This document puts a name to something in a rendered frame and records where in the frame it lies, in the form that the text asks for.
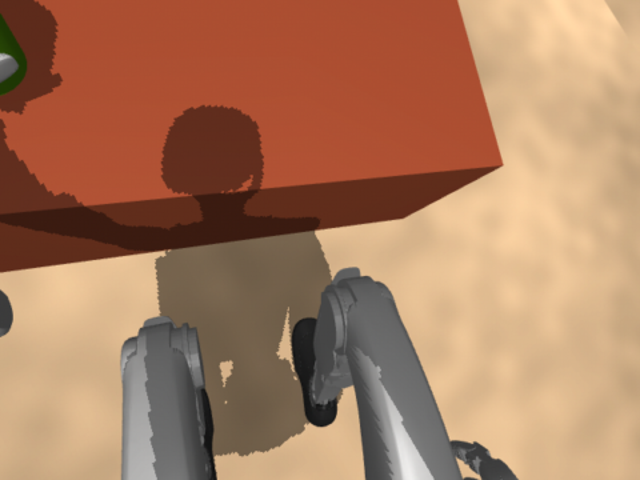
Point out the right robot foot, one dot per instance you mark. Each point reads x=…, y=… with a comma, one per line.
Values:
x=304, y=361

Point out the left robot hand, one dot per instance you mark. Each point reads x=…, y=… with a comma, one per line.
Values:
x=8, y=66

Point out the right robot hand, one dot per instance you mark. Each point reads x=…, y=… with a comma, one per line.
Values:
x=480, y=461

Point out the can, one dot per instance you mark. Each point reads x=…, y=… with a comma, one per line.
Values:
x=10, y=46

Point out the left robot foot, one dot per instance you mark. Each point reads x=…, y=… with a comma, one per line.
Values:
x=208, y=437

